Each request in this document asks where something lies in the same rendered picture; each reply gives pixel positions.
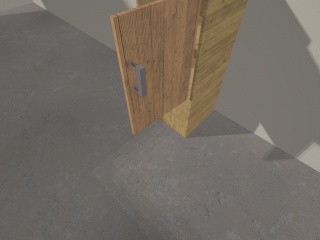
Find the cupboard door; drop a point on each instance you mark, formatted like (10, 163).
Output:
(160, 36)

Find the handle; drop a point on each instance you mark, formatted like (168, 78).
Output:
(141, 79)

